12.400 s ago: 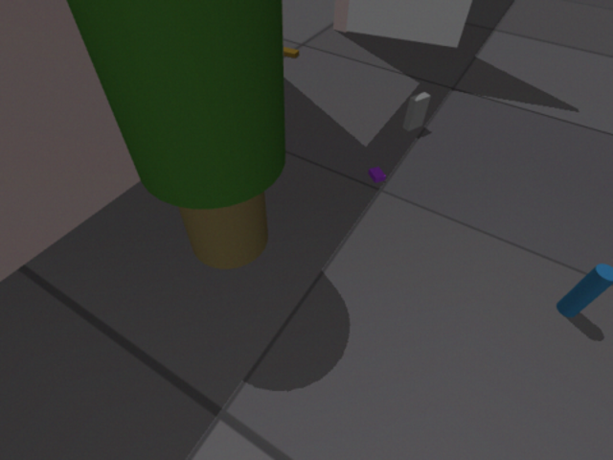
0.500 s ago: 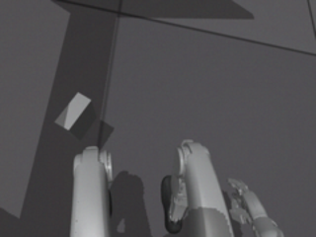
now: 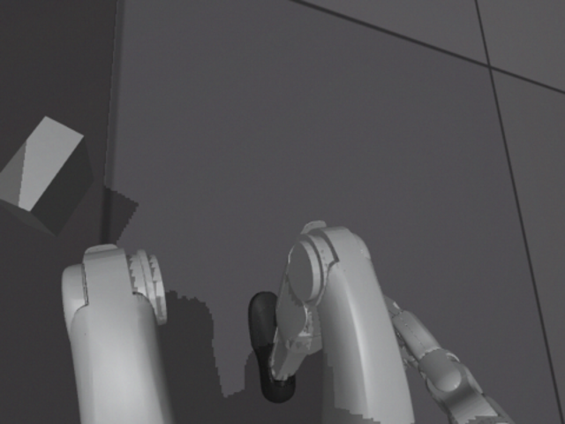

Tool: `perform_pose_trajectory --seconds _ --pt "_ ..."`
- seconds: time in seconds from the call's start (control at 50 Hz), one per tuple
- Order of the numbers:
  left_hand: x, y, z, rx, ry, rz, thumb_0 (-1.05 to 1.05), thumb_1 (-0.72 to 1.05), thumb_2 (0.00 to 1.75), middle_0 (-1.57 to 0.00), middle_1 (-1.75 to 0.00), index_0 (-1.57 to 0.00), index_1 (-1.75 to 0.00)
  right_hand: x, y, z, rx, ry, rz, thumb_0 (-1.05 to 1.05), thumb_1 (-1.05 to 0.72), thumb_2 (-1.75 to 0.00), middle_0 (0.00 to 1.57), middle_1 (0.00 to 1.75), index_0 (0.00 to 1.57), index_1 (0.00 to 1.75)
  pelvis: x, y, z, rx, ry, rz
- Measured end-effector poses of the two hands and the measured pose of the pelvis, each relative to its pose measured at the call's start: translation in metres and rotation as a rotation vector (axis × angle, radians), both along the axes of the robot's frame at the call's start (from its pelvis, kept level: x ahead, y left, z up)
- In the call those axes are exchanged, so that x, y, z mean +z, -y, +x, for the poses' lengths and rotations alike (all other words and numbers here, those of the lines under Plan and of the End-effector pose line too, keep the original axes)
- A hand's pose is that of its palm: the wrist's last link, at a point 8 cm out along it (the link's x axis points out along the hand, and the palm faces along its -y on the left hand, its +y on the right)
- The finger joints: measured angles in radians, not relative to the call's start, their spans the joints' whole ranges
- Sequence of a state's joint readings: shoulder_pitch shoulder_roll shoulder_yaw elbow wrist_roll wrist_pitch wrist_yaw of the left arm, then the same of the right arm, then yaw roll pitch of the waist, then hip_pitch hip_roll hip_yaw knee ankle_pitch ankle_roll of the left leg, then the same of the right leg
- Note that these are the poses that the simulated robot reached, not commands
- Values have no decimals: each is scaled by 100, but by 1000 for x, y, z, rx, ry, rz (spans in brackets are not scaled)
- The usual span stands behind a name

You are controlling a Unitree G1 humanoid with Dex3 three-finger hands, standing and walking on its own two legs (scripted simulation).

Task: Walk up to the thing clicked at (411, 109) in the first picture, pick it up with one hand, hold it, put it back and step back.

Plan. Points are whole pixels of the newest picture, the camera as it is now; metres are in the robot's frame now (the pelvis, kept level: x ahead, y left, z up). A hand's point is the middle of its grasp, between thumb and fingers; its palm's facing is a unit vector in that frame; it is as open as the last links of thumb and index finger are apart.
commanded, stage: close in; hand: left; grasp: from the side
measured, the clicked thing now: (51, 185) +0.44 +0.24 -0.21
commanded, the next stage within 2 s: rest palm in 0.86 s
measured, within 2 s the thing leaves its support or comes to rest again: neither
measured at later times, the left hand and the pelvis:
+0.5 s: hand (13, 204) +0.39 +0.27 -0.16, palm faces +0.22 -0.97 +0.04, open 17.6 cm; pelvis -0.01 +0.01 -0.03, yaw -3 degrees
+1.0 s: hand (37, 198) +0.41 +0.25 -0.18, palm faces +0.25 -0.97 +0.02, open 17.3 cm; pelvis -0.01 +0.01 -0.03, yaw -4 degrees
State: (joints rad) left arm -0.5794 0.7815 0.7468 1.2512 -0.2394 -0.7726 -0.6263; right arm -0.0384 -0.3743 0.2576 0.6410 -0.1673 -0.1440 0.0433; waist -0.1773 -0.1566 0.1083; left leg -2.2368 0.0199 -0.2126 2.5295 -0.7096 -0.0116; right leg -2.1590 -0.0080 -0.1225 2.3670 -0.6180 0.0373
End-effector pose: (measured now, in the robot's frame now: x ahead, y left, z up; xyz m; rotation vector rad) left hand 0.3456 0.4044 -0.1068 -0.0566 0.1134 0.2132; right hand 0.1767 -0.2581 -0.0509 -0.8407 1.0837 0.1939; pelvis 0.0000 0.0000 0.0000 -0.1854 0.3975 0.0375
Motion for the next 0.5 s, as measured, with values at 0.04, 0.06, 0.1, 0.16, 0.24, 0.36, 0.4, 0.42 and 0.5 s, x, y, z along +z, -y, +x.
perform_pose_trajectory --seconds 0.04,0.06,0.1,0.16,0.24,0.36,0.4,0.42,0.5 --pt "-12 10 2 -16 -4 0 -1 -60 7 -7 -11 -5 -12 -3 -1 -3 10 -18 -13 0 -92 -90 20 30 20 30 -5 -1 0 -3 16 -7" --pt "-18 15 2 -25 -6 0 -1 -60 7 -7 -11 -5 -12 -5 -2 -4 15 -26 -19 0 -92 -90 20 30 20 30 -7 -1 -1 -4 23 -10" --pt "-27 24 4 -39 -9 0 -1 -60 7 -7 -11 -5 -12 -7 -2 -7 23 -40 -28 0 -93 -91 20 30 20 30 -10 -2 -1 -7 39 -16" --pt "-37 37 7 -42 0 0 -1 -60 6 -7 -12 -6 -12 -10 -4 -11 38 -59 -37 0 -93 -91 20 30 20 30 -14 -3 -3 -11 63 -24" --pt "-42 50 10 -8 29 -2 -2 -60 6 -7 -12 -6 -12 -10 -4 -16 55 -77 -45 0 -94 -91 20 30 21 30 -18 -4 -5 -17 91 -34" --pt "-46 66 14 24 44 5 -1 -60 6 -6 -12 -6 -12 -9 -4 -24 69 -95 -58 0 -94 -90 20 30 21 30 -23 -5 -8 -23 121 -45" --pt "-48 72 15 19 46 13 -1 -61 6 -6 -12 -6 -11 -9 -4 -26 72 -103 -62 0 -94 -90 20 30 21 30 -24 -5 -9 -25 129 -49" --pt "-49 74 15 15 48 15 -1 -61 6 -6 -12 -6 -11 -9 -5 -28 73 -106 -65 0 -94 -90 20 30 21 30 -24 -6 -10 -26 132 -51" --pt "-52 83 17 9 57 19 -1 -60 6 -6 -11 -6 -10 -7 -6 -33 80 -121 -77 0 -94 -90 20 30 21 30 -25 -7 -12 -29 144 -57"
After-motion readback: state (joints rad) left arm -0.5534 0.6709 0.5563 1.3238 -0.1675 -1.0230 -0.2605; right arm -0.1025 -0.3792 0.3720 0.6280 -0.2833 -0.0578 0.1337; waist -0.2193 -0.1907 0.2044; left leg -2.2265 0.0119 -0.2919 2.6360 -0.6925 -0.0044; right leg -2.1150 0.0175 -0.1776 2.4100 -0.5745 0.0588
